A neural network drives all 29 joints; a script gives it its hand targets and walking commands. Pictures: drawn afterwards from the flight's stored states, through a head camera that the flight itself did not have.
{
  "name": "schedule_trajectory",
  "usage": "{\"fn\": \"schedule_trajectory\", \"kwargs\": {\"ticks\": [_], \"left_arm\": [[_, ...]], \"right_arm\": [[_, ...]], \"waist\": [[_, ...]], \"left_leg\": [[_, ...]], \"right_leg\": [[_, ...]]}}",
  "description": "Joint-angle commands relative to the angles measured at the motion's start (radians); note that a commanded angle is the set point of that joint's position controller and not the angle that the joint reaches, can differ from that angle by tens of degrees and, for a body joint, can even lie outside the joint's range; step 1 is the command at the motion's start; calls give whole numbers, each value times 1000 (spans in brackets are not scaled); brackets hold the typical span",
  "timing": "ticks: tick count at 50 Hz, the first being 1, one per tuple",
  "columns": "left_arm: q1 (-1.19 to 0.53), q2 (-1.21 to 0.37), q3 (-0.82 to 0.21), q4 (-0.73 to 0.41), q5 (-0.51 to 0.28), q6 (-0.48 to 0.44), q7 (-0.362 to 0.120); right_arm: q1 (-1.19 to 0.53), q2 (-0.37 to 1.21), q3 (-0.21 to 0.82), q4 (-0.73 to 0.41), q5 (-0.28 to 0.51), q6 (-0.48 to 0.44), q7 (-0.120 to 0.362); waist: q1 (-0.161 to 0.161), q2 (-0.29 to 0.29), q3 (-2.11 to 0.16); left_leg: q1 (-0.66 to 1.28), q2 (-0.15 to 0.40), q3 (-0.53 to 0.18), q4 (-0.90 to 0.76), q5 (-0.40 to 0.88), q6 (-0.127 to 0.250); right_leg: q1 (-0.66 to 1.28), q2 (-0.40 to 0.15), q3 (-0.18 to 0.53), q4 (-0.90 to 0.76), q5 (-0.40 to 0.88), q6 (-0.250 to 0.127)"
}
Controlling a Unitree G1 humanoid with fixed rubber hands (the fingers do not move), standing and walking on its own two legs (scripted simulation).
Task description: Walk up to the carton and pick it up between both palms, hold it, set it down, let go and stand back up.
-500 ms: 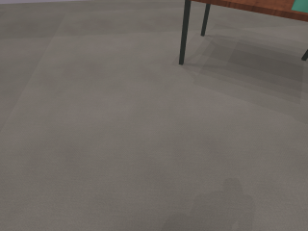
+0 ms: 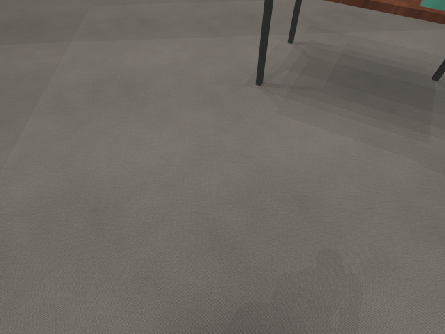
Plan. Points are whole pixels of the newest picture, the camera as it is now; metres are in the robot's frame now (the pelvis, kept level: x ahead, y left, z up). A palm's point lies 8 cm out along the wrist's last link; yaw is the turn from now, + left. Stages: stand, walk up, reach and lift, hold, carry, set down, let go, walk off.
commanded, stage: stand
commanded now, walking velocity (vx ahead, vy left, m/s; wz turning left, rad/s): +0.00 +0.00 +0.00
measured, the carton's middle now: out of the picture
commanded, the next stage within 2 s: none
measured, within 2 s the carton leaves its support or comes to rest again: neither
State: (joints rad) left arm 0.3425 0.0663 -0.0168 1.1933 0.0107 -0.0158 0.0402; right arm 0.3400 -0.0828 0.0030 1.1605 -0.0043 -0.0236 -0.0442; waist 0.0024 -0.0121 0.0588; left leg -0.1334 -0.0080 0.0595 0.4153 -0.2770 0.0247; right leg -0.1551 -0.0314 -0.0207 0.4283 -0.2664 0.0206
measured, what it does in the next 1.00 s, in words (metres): stands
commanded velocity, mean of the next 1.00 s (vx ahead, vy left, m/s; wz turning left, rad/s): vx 0.00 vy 0.00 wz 0.00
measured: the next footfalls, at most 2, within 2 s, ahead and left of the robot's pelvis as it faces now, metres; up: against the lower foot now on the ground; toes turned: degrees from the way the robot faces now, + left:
none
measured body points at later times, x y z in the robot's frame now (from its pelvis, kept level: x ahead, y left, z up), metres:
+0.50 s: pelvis +0.01 -0.01 +0.00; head +0.02 -0.01 +0.45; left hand -0.03 +0.19 -0.16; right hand -0.03 -0.20 -0.16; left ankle -0.03 +0.10 -0.74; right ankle -0.02 -0.13 -0.74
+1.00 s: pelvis +0.00 -0.02 +0.00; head +0.02 -0.02 +0.45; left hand -0.05 +0.16 -0.16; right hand -0.05 -0.21 -0.16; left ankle -0.03 +0.10 -0.74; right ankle -0.02 -0.13 -0.74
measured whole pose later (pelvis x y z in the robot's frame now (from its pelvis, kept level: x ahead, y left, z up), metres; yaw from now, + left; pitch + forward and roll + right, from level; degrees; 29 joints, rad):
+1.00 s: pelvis +0.00 -0.02 +0.00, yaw +0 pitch +0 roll +0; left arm 0.34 0.07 -0.01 1.18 0.01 -0.01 0.03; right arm 0.36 -0.08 0.01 1.15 0.00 -0.02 -0.04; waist 0.00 -0.01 0.05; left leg -0.13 0.02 0.04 0.40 -0.27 -0.01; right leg -0.15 -0.01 -0.04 0.42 -0.27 -0.01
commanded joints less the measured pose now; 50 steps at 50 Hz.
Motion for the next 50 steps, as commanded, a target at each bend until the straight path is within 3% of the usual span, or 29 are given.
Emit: {"fn": "schedule_trajectory", "kwargs": {"ticks": [1,2,3,4,6,12,13,15,17,18,19,23,24,25,28,29,30,31,34,35,37,38,42,43,45,46,48,49,50], "left_arm": [[103,36,-2,9,-4,5,4],[72,35,0,1,-12,7,0],[121,46,3,-8,-7,2,-2],[75,105,17,7,-5,9,-4],[91,69,17,-7,13,6,11],[88,54,18,-7,-13,-11,-8],[128,35,1,16,-9,-9,3],[91,47,6,-2,1,-8,12],[99,51,9,-2,-10,4,11],[68,93,8,-5,-14,-3,8],[46,57,8,-16,6,1,8],[130,153,30,-2,-8,-6,4],[122,91,18,-9,-9,-3,6],[99,72,14,-11,4,-5,0],[109,149,30,-3,0,-7,4],[163,134,28,-6,-1,-1,5],[84,80,20,-18,2,-5,-3],[123,64,12,-16,11,-3,6],[107,80,12,-20,-6,-1,-7],[121,119,18,6,-3,0,12],[154,145,27,15,-6,7,9],[56,65,6,-15,-2,5,-6],[105,116,10,2,-2,-4,-5],[115,61,3,-1,-9,-9,2],[126,94,19,-5,-4,-18,-10],[90,121,24,-7,8,-9,-5],[107,29,4,-7,4,3,-4],[90,39,6,-23,-7,3,-6],[78,39,4,-15,-10,-8,-12]], "right_arm": [[134,-113,-23,-17,-6,4,3],[76,-79,-19,-34,10,-6,5],[160,-66,-5,3,8,-11,-5],[84,-2,7,-25,-4,-22,12],[102,-35,-3,-20,-8,-22,-3],[150,-95,-5,5,-3,-17,1],[193,-123,-23,-5,8,-19,-9],[112,-87,-10,-8,-12,-16,-5],[99,-97,-15,-29,-14,-27,6],[114,-77,-17,-10,7,-19,11],[110,-41,-2,-14,-9,-10,7],[127,-45,1,-7,-8,-16,1],[98,-54,-3,-20,-5,-12,0],[155,-86,-14,16,1,-9,-3],[135,-61,-8,-3,-7,-15,5],[96,-2,3,-16,-14,-11,-1],[92,-45,-9,-26,-1,-3,1],[148,-63,-12,-18,-5,-6,-11],[140,-38,-4,0,7,0,-2],[164,-104,-22,-5,3,-7,-8],[149,-20,7,-14,-10,-6,0],[67,-133,-23,-39,4,-1,11],[112,-56,-6,-26,1,-2,4],[152,-106,-18,-4,-10,-2,-1],[151,-12,7,-1,2,1,-10],[119,-67,-4,-17,0,2,2],[129,-37,8,-10,0,-2,-2],[128,-42,8,-22,1,-4,-4],[103,-30,9,-9,-3,3,-5]], "waist": [[-27,40,76],[13,-6,85],[4,7,44],[-1,-74,56],[-9,53,-16],[-3,57,25],[-22,-54,-8],[9,18,34],[-3,-49,54],[-31,44,12],[-29,-30,126],[8,38,8],[34,-66,68],[3,56,66],[2,18,56],[37,3,66],[-6,10,50],[6,-27,37],[7,56,16],[-25,-7,28],[3,-10,72],[-24,16,98],[-25,-84,110],[-11,15,29],[7,47,23],[-12,-8,95],[-11,21,84],[-15,-54,113],[23,15,109]], "left_leg": [[-127,126,-124,-163,66,8],[-103,102,-110,-121,134,23],[-24,111,-118,-110,172,31],[-24,118,-132,-96,205,33],[29,143,-121,-103,297,10],[41,118,-93,-70,460,26],[50,131,-102,-53,444,32],[-31,119,-111,-74,415,13],[-6,124,-96,-43,448,30],[-10,107,-76,-55,328,30],[-80,118,-102,-69,277,19],[-6,107,-86,-70,252,10],[-51,112,-97,-85,290,3],[-63,80,-75,-78,244,12],[-12,101,-97,-71,288,17],[-14,128,-107,-79,289,24],[17,115,-91,-56,340,20],[16,116,-91,-60,350,21],[35,96,-64,-86,215,7],[51,107,-66,-85,199,10],[3,122,-97,-101,148,20],[-3,95,-72,-92,221,4],[-11,114,-94,-105,103,14],[-25,102,-78,-79,113,14],[-23,108,-89,-99,131,3],[-56,123,-78,-102,101,-8],[-48,100,-73,-97,122,6],[-23,124,-90,-95,204,14],[-88,120,-77,-82,204,0]], "right_leg": [[-11,-59,40,-60,148,-24],[-40,-64,38,-48,168,-30],[-52,-71,35,-42,169,-36],[-65,-57,24,-53,177,-26],[-61,-71,35,-30,164,-23],[-38,-75,25,-37,241,-30],[-31,-63,27,-31,243,-20],[15,-90,27,-33,272,-32],[-10,-75,33,-59,324,-26],[5,-86,50,-50,307,-47],[-19,-87,37,-69,262,-39],[5,-81,51,-45,270,-39],[8,-75,27,-45,276,-44],[-6,-85,57,-50,264,-45],[-16,-83,24,-44,284,-48],[-5,-79,33,-43,291,-49],[-37,-70,35,-40,289,-44],[-11,-72,30,-49,304,-42],[-41,-79,45,-70,220,-35],[-70,-71,35,-68,236,-22],[-48,-72,44,-86,161,-43],[-65,-67,51,-83,215,-34],[-121,-64,52,-108,133,-31],[-13,-71,79,-101,162,-44],[-22,-72,64,-63,179,-48],[-76,-65,44,-86,181,-43],[-50,-76,71,-109,185,-36],[-88,-56,40,-97,204,-39],[-41,-70,69,-107,245,-52]]}}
